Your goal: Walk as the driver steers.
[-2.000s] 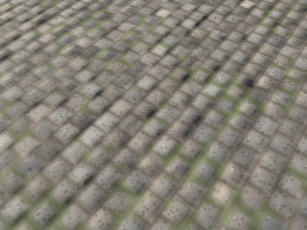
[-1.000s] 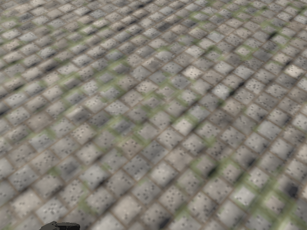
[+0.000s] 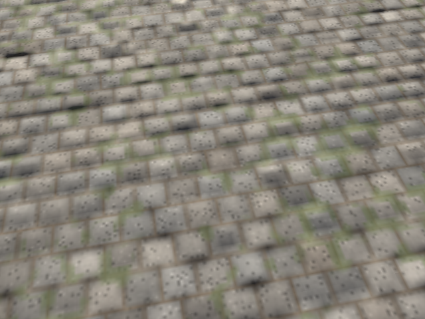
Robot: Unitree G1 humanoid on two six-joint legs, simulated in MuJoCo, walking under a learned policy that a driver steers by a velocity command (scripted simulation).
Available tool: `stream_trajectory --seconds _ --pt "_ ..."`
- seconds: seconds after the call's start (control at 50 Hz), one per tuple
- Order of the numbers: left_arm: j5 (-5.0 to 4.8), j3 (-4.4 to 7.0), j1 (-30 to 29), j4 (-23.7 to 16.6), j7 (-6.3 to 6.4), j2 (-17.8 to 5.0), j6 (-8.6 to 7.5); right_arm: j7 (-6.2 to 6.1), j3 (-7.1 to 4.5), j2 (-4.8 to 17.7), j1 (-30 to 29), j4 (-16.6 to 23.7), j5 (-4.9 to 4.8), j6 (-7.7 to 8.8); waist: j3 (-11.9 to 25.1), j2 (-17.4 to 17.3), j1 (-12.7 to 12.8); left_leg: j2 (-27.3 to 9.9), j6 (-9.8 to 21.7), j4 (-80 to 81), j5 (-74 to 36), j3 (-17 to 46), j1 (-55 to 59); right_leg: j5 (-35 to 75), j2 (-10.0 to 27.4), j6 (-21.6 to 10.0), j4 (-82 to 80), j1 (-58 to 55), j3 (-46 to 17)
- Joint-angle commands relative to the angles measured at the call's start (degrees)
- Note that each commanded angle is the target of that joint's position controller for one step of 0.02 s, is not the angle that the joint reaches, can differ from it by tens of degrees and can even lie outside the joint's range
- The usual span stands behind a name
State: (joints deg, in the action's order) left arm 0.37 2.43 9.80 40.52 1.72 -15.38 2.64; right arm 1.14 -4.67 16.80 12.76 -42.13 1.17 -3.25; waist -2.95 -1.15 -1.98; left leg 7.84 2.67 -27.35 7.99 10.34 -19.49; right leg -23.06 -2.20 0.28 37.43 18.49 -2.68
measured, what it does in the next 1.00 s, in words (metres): walks ahead: right foot, then left foot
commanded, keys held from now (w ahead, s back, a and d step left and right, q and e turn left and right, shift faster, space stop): q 0.06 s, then w+q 0.30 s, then w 0.14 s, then w+e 0.50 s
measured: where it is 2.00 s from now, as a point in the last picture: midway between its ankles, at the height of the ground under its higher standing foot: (181, 205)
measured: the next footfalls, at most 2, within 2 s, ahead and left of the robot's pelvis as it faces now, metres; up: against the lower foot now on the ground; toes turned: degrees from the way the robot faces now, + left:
right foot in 0.02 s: +0.04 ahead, -0.11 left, +0.00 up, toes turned +5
left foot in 0.52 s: +0.12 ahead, +0.16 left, +0.00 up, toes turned +19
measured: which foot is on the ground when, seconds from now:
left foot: down 0.00-0.02, up 0.04-0.50, down 0.52-1.00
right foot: up 0.00-0.00, down 0.02-0.54, up 0.56-1.00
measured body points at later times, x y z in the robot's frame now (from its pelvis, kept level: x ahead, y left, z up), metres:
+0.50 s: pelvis +0.06 +0.03 +0.00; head +0.08 +0.05 +0.45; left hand -0.02 +0.31 -0.12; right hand +0.32 -0.15 -0.09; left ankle +0.08 +0.15 -0.72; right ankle +0.00 -0.11 -0.74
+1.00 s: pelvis +0.28 +0.13 -0.01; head +0.32 +0.13 +0.43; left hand +0.42 +0.38 -0.13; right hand +0.29 -0.13 -0.15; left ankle +0.09 +0.15 -0.73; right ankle +0.44 +0.08 -0.72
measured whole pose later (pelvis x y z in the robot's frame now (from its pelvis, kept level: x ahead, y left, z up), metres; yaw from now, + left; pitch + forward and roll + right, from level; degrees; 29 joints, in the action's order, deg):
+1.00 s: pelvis +0.28 +0.13 -0.01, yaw +6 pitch +1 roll +0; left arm 1.8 1.7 5.8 44.5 -3.7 -13.8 -0.5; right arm -1.8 -0.4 12.7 23.0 -54.3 1.4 4.5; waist -3.2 0.8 -2.0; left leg 3.3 2.5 -13.6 24.3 -12.6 9.9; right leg -5.8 -0.8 -6.3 37.2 33.2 7.4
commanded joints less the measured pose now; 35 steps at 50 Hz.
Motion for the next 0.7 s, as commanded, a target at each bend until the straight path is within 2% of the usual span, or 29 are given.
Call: stream_trajectory --seconds 0.02,0.04,0.06,0.08,0.1,0.12,0.14,0.18,0.26,0.36,0.4,0.44,0.46,0.48,0.5,0.52,0.54,0.56,0.58,0.6,0.62,0.64,0.66,0.7 --pt "0.20 1.58 8.32 -1.82 1.16 -5.82 -1.62 -0.37 -2.06 7.83 -3.57 4.06 -1.03 0.57 6.11 -3.86 4.71 -10.25 3.31 4.33 3.79 16.94 -1.59 5.61 1.32 -2.16 -17.77 -12.41 -1.24" --pt "1.12 2.43 7.91 -2.63 1.67 -10.83 -1.84 -0.69 -1.17 3.80 -0.81 4.39 -1.27 0.78 6.37 7.22 2.88 -4.15 -0.41 -6.53 17.24 9.16 -7.61 -1.06 15.08 -5.04 -24.78 -16.24 -14.17" --pt "1.45 3.37 2.25 -4.42 1.20 -15.15 -1.56 -1.17 -1.72 5.32 -1.29 4.64 -0.46 0.84 1.89 15.74 2.47 4.11 -1.98 -18.48 23.10 -3.51 -14.32 0.33 24.67 -10.88 -28.59 -8.60 -26.16" --pt "1.90 2.85 2.76 -4.38 0.77 -12.04 -1.59 -0.95 -2.57 8.92 -1.92 4.25 1.43 0.83 1.58 9.81 2.09 -1.36 -1.98 -27.82 20.93 -1.96 -11.94 -0.67 24.22 -12.72 -27.51 -5.36 -23.28" --pt "1.66 1.87 0.61 -4.51 0.47 -8.70 -1.81 -0.22 -2.82 8.78 -0.57 3.17 1.33 0.76 1.29 8.15 0.45 -1.80 -1.57 -31.39 17.01 -2.03 -11.82 -4.67 20.53 -11.30 -27.40 -4.89 -18.83" --pt "1.52 1.57 -1.05 -4.84 0.29 -7.68 -1.94 0.52 -2.73 8.27 1.26 2.14 1.18 0.50 0.53 8.90 -0.39 -2.11 -1.88 -34.39 13.96 -2.72 -13.05 -6.22 17.30 -9.43 -27.87 -6.09 -14.65" --pt "1.23 1.60 -1.26 -4.81 0.46 -7.74 -2.19 1.38 -2.68 8.08 1.99 1.66 1.22 0.34 0.85 10.71 -0.38 -2.75 -2.27 -37.05 12.21 -3.85 -15.09 -7.03 15.84 -8.81 -28.16 -8.85 -12.45" --pt "1.09 1.78 1.69 -4.19 0.33 -7.68 -2.77 2.42 -2.13 7.13 0.36 1.77 0.97 0.41 0.41 9.28 1.75 -3.93 -3.26 -37.54 10.95 -5.36 -18.58 -6.19 15.35 -8.89 -28.72 -13.25 -9.68" --pt "1.12 2.77 9.28 -0.94 -0.07 -8.89 -4.44 3.26 -1.23 5.41 -5.47 3.30 1.00 0.78 -0.84 7.84 5.61 -5.91 -4.60 -31.02 9.00 -6.12 -22.67 -3.50 17.39 -9.40 -29.65 -20.84 -7.01" --pt "1.34 3.38 10.73 1.14 -0.83 -9.50 -5.79 4.10 -0.23 4.07 -9.69 4.75 0.82 1.51 -1.80 8.43 6.45 -8.80 -4.01 -20.70 7.64 -9.50 -18.70 -0.42 19.11 -9.64 -30.22 -19.29 -1.30" --pt "1.44 3.43 11.55 2.26 -1.29 -9.57 -6.22 4.32 0.52 2.95 -11.68 5.62 0.76 2.03 -2.38 8.91 6.71 -8.99 -2.67 -14.87 8.73 -11.03 -13.47 1.39 18.88 -9.47 -29.64 -15.62 1.30" --pt "1.52 3.53 12.01 3.33 -1.63 -9.98 -6.18 4.16 0.96 2.87 -12.11 5.75 0.97 2.52 -2.50 9.76 6.46 -8.14 -0.82 -10.03 11.22 -13.60 -7.42 4.78 18.41 -9.36 -28.09 -12.40 3.53" --pt "1.41 3.58 12.40 3.90 -1.86 -10.37 -6.00 3.85 1.06 3.04 -11.27 5.62 1.07 2.81 -2.27 10.09 5.85 -7.42 0.29 -8.20 11.55 -14.86 -4.32 8.61 18.97 -9.53 -26.97 -11.26 3.74" --pt "1.02 3.53 12.20 4.43 -2.11 -10.57 -5.74 3.41 1.17 2.95 -8.87 4.95 1.23 3.20 -1.80 9.60 4.18 -6.64 1.46 -5.36 10.30 -15.44 0.20 13.02 19.38 -9.38 -24.73 -9.56 4.54" --pt "0.42 3.26 11.02 4.69 -2.28 -10.23 -5.49 2.84 1.15 2.71 -3.48 2.97 1.54 3.78 -0.24 7.32 0.86 -5.07 2.56 -0.69 6.69 -16.03 8.71 18.63 18.31 -8.58 -19.21 -6.14 7.20" --pt "0.37 2.27 11.62 5.03 -2.56 -7.90 -5.49 2.02 0.28 4.55 5.00 -0.58 1.95 4.52 4.69 1.71 -2.69 -4.21 3.37 2.43 6.71 -14.07 21.55 24.52 14.82 -7.23 -7.74 -1.55 10.89" --pt "0.70 0.58 10.36 2.87 -2.91 -3.56 -5.37 0.99 -0.66 8.83 14.64 -1.88 2.99 5.11 12.59 -9.29 -7.12 -19.51 5.10 8.67 22.80 4.36 33.68 9.37 10.95 -4.95 11.07 7.63 14.16" --pt "0.69 0.53 9.37 0.02 -3.26 -2.54 -5.23 0.02 -1.96 16.51 15.97 -1.50 1.31 5.13 11.56 -18.17 -6.41 -32.12 10.52 17.98 27.50 28.86 35.46 -10.01 1.86 -3.63 23.96 23.56 10.28" --pt "1.10 1.79 6.99 1.07 -2.93 -7.59 -4.68 -0.63 -1.35 13.54 12.29 -1.38 0.75 5.23 6.01 -7.28 -5.56 -30.79 10.39 16.05 21.99 22.52 29.98 -6.17 5.08 -4.74 29.49 25.95 2.01" --pt "0.00 1.92 6.99 1.85 -3.61 -7.34 -5.03 -0.83 0.02 9.48 8.16 -1.08 0.81 5.64 2.87 -4.71 -2.97 -27.15 8.41 15.13 14.65 13.74 24.75 -0.18 6.32 -5.43 28.40 23.60 -0.76" --pt "-0.44 1.82 8.87 3.39 -4.02 -6.53 -5.20 -0.86 1.00 6.47 5.05 -1.16 0.72 6.09 1.16 -3.99 -0.47 -23.68 6.12 16.41 7.71 6.48 20.79 3.79 7.23 -5.04 25.76 20.56 -1.21" --pt "0.29 2.02 10.30 4.78 -4.18 -6.36 -4.77 -1.15 1.59 4.91 3.10 -1.03 0.38 6.60 0.39 -4.68 0.98 -21.47 4.48 17.55 3.56 1.91 19.14 6.38 7.38 -4.23 24.61 18.89 -0.85" --pt "0.91 1.99 12.22 6.28 -4.39 -5.95 -4.18 -1.36 2.00 3.88 2.05 -1.04 0.30 7.09 0.50 -5.32 1.87 -19.87 3.66 18.00 -1.77 -1.86 18.10 8.62 6.87 -3.44 25.34 17.49 -0.53" --pt "0.93 2.03 12.53 6.91 -4.64 -4.76 -3.61 -1.35 2.09 3.68 3.63 -2.26 0.02 8.02 0.64 -4.25 2.60 -19.40 3.18 17.94 -12.34 -6.13 17.84 11.32 5.85 -2.67 26.81 18.07 -0.46"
